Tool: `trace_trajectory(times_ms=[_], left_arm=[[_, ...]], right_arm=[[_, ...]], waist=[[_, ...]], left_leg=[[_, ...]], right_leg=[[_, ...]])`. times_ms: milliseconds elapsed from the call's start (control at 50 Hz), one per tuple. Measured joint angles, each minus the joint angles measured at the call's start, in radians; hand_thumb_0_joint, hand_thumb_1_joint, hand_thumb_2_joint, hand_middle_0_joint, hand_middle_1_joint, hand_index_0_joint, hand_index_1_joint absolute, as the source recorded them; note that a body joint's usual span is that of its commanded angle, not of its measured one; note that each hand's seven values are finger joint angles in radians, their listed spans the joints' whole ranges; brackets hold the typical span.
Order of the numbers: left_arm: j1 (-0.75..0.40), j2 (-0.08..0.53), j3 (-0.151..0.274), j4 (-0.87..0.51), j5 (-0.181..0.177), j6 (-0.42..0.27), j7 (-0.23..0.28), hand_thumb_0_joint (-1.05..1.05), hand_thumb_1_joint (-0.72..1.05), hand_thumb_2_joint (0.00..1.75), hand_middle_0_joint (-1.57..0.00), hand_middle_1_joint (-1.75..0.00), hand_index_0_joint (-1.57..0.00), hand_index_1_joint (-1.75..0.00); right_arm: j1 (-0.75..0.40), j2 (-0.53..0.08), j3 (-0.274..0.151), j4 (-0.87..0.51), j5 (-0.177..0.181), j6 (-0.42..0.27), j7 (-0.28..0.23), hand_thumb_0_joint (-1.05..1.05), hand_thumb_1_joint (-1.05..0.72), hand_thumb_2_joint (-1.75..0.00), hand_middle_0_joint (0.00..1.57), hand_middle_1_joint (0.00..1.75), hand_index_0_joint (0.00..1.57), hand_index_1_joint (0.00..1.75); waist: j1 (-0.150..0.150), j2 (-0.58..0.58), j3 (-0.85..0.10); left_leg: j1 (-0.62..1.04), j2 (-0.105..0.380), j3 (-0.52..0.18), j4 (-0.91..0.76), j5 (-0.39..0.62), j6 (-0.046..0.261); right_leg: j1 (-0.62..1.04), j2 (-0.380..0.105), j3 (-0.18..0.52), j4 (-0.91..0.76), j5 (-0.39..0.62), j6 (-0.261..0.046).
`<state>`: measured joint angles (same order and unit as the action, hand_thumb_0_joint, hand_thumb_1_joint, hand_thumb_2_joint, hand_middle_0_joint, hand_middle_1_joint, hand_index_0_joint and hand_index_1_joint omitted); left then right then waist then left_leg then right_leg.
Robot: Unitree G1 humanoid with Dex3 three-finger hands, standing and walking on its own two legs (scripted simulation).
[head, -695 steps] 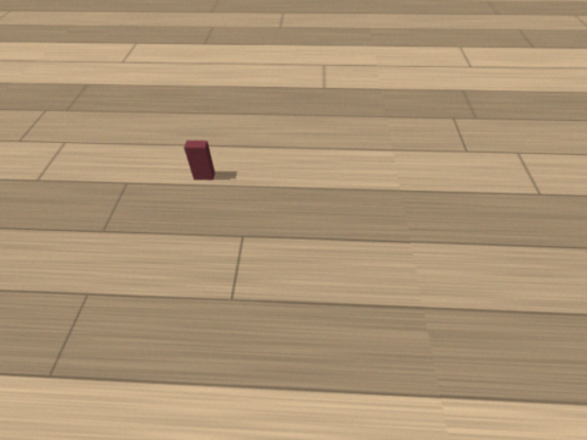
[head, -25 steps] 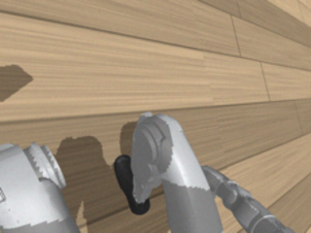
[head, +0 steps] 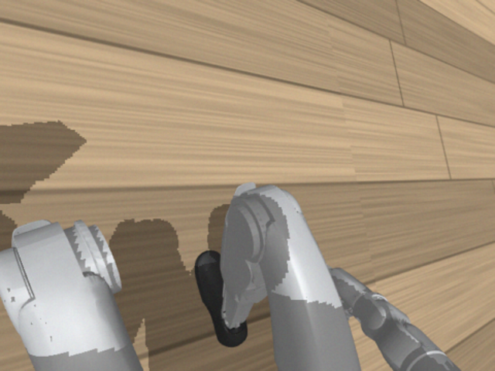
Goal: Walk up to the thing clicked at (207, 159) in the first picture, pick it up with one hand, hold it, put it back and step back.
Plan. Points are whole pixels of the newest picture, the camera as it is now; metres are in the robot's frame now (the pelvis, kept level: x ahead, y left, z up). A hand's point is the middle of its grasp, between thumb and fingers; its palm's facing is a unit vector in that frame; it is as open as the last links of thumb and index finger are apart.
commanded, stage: settle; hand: left
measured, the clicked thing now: out of the picture +0.45 +0.32 -0.15
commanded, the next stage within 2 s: hold in 0.88 s
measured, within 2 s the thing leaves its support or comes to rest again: neither
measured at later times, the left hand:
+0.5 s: hand out of the picture +0.40 +0.38 -0.02, palm faces +0.48 -0.88 -0.04, open 9.7 cm
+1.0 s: hand out of the picture +0.41 +0.36 +0.04, palm faces +0.49 -0.87 -0.03, open 9.7 cm
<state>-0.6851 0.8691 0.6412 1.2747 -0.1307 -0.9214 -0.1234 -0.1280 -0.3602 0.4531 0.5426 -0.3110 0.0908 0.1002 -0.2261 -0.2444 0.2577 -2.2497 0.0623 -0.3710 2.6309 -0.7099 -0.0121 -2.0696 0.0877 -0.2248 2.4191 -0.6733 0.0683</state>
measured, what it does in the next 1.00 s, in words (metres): rises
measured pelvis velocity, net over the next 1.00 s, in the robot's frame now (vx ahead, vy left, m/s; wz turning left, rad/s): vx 0.02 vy -0.02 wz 0.15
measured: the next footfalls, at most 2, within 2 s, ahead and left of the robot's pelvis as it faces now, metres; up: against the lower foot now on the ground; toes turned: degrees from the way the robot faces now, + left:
none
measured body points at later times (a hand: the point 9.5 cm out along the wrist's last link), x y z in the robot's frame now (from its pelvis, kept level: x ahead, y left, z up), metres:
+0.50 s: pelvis +0.01 -0.01 +0.03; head +0.20 +0.13 +0.41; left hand +0.37 +0.42 -0.02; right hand +0.19 -0.24 -0.06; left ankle +0.08 +0.13 -0.26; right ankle +0.13 -0.12 -0.26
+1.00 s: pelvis +0.02 -0.02 +0.06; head +0.22 +0.08 +0.45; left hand +0.38 +0.40 +0.04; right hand +0.20 -0.26 -0.05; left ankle +0.08 +0.13 -0.26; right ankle +0.13 -0.12 -0.26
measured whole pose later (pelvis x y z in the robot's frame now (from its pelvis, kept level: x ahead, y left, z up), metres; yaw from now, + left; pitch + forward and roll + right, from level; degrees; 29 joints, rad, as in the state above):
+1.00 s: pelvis +0.02 -0.02 +0.06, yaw +9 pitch +31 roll -7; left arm -0.64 0.53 0.57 0.87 -0.16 -0.55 -0.19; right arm 0.07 -0.30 0.09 0.64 -0.09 0.07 0.05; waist -0.11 -0.03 -0.06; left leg -2.22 0.07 -0.16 2.34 -0.69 -0.03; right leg -2.11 0.01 -0.09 2.29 -0.73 0.01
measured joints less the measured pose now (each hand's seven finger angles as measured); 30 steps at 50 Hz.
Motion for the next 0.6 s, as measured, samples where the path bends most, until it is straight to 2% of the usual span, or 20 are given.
trace_trajectory(times_ms=[200,380,440,600], left_arm=[[0.038,-0.092,-0.040,-0.168,-0.014,0.122,-0.036,0.05,-0.61,1.00,-0.94,-1.40,-0.91,-1.39],[0.067,-0.179,-0.089,-0.292,-0.016,0.244,-0.027,0.04,-0.61,0.99,-0.95,-1.38,-0.92,-1.37],[0.077,-0.200,-0.092,-0.325,-0.010,0.274,-0.028,0.04,-0.61,0.99,-0.95,-1.37,-0.92,-1.36],[0.079,-0.247,-0.091,-0.353,-0.023,0.316,-0.044,0.04,-0.60,0.98,-0.96,-1.36,-0.93,-1.35]], right_arm=[[0.069,0.020,-0.101,0.020,0.062,0.000,0.002,0.00,-0.90,-0.90,0.20,0.30,0.21,0.30],[0.135,0.048,-0.193,0.040,0.133,0.006,-0.001,0.00,-0.89,-0.90,0.20,0.30,0.21,0.30],[0.148,0.057,-0.219,0.042,0.151,0.005,-0.005,0.00,-0.89,-0.89,0.20,0.30,0.21,0.30],[0.168,0.063,-0.274,0.055,0.188,-0.001,-0.020,0.00,-0.89,-0.89,0.20,0.30,0.21,0.30]], waist=[[0.037,0.063,-0.097],[0.074,0.125,-0.195],[0.081,0.144,-0.219],[0.093,0.180,-0.266]], left_leg=[[-0.022,-0.002,0.045,-0.040,0.018,0.004],[-0.033,-0.001,0.103,-0.105,0.029,0.009],[-0.031,-0.001,0.119,-0.128,0.030,0.009],[-0.017,-0.002,0.156,-0.184,0.029,0.001]], right_leg=[[-0.028,-0.019,0.028,-0.009,-0.005,-0.009],[-0.050,-0.041,0.064,-0.036,-0.017,-0.020],[-0.053,-0.047,0.075,-0.049,-0.022,-0.023],[-0.057,-0.062,0.100,-0.073,-0.036,-0.031]])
